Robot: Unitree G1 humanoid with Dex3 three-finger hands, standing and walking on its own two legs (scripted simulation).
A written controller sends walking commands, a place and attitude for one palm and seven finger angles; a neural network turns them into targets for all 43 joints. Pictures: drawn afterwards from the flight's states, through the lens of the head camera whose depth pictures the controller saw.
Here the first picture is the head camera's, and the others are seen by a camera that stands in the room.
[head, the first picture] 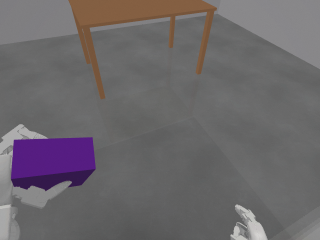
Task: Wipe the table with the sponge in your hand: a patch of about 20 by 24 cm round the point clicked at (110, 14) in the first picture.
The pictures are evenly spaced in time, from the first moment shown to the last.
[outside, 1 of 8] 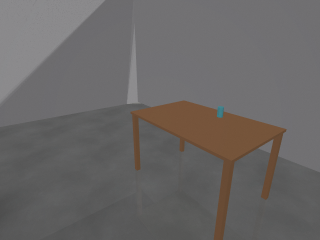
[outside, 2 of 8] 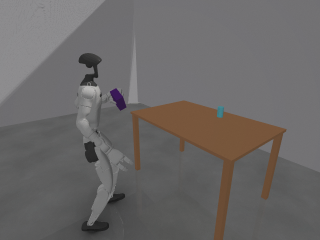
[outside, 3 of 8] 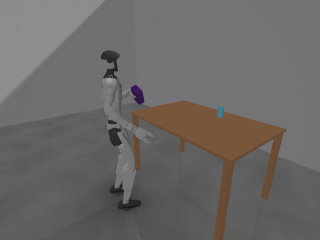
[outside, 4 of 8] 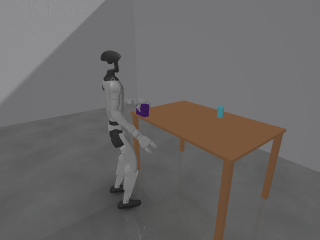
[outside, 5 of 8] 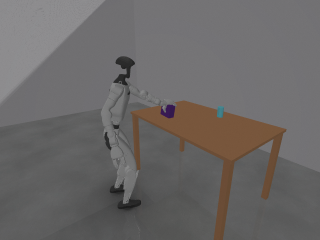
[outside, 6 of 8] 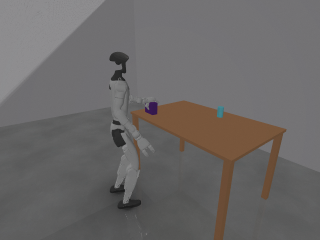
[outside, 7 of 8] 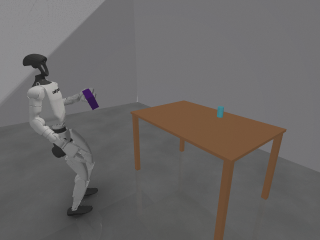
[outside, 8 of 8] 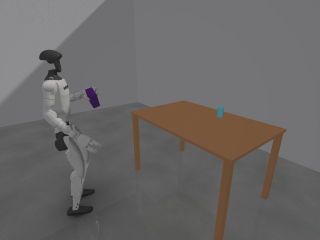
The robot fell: no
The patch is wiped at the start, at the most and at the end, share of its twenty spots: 0.00 1.00 1.00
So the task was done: yes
